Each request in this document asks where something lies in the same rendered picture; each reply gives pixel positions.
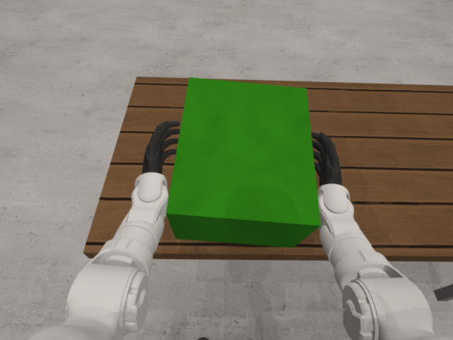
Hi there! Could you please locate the robot left hand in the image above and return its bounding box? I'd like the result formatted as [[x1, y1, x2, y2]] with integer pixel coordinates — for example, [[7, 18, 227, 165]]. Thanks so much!
[[142, 121, 180, 174]]

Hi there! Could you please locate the table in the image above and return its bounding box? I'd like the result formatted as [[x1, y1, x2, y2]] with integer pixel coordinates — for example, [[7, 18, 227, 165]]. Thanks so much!
[[83, 76, 453, 301]]

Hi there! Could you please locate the robot left forearm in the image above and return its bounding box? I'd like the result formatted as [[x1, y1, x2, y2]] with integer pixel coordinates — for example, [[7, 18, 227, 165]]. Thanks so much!
[[65, 172, 168, 320]]

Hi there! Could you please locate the carton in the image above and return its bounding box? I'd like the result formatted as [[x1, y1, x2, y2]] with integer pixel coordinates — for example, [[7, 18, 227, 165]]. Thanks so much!
[[166, 77, 321, 248]]

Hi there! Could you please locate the robot right forearm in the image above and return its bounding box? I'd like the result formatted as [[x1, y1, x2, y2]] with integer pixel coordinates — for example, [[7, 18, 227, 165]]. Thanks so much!
[[317, 183, 434, 332]]

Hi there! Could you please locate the left robot upper arm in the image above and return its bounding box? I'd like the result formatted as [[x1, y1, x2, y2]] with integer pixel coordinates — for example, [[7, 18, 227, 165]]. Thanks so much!
[[27, 263, 149, 340]]

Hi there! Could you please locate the right robot upper arm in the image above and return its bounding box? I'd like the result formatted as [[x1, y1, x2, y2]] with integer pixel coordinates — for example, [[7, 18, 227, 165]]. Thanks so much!
[[342, 278, 453, 340]]

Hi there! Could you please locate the robot right hand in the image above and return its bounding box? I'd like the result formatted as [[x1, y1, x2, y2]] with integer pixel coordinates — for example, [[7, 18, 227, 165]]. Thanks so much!
[[311, 132, 342, 187]]

